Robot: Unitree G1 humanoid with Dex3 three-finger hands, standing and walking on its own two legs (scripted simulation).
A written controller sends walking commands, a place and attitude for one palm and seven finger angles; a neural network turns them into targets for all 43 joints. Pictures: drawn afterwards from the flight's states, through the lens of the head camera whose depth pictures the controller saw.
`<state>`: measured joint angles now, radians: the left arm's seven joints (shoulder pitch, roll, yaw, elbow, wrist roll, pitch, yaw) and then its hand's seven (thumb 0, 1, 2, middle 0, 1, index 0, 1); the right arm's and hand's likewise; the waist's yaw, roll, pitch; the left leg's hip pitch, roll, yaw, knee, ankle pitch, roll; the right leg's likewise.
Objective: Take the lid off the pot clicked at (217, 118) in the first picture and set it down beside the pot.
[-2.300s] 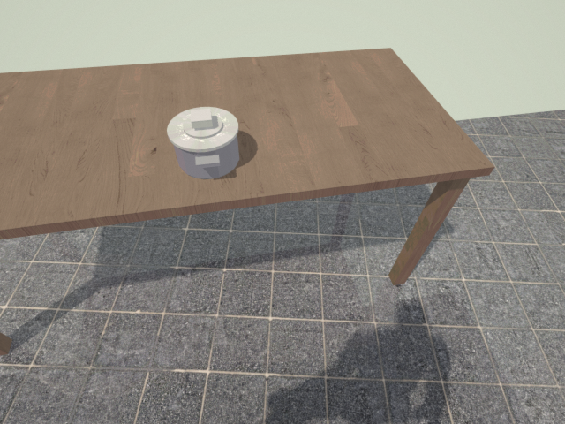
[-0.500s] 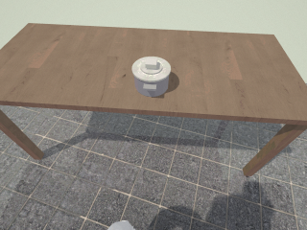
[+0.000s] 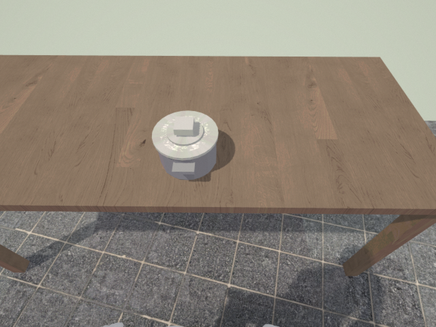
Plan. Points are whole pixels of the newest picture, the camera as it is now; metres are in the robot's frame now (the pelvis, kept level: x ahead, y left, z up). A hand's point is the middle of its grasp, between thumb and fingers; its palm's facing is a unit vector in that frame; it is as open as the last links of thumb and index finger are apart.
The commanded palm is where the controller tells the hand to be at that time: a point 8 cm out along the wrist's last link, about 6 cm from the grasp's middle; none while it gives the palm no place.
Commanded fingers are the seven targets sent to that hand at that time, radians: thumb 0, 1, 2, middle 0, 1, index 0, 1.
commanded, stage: come to a stop and stand still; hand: left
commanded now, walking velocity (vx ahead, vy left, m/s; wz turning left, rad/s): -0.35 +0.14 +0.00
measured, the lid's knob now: (184, 125) +0.54 +0.11 +0.03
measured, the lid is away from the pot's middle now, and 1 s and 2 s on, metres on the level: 0.00 0.00 0.00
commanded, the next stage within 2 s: look again from close up in 1.24 s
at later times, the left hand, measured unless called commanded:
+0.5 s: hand out of the picture +0.13 +0.19 -0.15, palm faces +0.02 -0.95 -0.30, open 7.3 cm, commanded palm none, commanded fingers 0.00 0.90 0.90 -0.20 -0.30 -0.20 -0.30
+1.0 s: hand out of the picture +0.02 +0.20 -0.17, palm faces +0.05 -0.97 -0.22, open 7.3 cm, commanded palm none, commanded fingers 0.00 0.90 0.90 -0.20 -0.30 -0.20 -0.30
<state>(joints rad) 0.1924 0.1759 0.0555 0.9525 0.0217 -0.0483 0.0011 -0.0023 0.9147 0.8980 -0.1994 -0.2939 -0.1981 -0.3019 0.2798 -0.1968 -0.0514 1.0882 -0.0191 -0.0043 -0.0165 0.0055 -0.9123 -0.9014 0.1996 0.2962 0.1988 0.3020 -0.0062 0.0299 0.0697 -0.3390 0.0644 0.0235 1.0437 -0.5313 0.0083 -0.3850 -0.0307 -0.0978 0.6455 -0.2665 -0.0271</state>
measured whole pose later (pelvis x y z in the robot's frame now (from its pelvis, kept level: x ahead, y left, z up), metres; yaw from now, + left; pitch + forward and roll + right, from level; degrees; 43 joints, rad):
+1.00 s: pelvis +0.03 +0.01 +0.02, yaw -1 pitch -1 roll +1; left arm 0.30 0.22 0.04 1.06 0.02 0.05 0.04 0.00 0.91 0.90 -0.20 -0.29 -0.20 -0.30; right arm 0.24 -0.16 -0.02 1.04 -0.02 0.01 -0.02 0.00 -0.91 -0.90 0.20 0.30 0.20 0.30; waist 0.04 -0.07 0.02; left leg -0.19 -0.04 0.04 0.48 -0.28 0.04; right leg -0.28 -0.05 0.02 0.67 -0.42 0.02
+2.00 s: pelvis +0.04 +0.03 +0.02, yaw -2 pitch +0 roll +0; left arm 0.31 0.15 -0.02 1.07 0.01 -0.01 0.05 0.00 0.91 0.90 -0.20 -0.29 -0.20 -0.30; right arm 0.28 -0.15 0.01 1.09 -0.01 -0.03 -0.03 0.01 -0.92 -0.90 0.20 0.30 0.20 0.30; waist 0.01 -0.02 0.03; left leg -0.17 -0.05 0.05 0.47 -0.29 0.06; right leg -0.17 -0.02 -0.01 0.49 -0.31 0.01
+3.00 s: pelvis +0.03 +0.00 +0.01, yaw +0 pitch +1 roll +0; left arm 0.57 0.23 0.11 0.10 -0.02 -0.02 0.08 0.01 0.90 0.90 -1.28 -1.48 -1.28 -1.49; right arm 0.24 -0.20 0.01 0.64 0.02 -0.12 -0.08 0.01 -0.90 -0.90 0.20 0.30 0.20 0.30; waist 0.04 0.03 0.00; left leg -0.26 -0.02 0.00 0.55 -0.31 0.02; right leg -0.24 0.01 -0.06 0.55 -0.33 -0.03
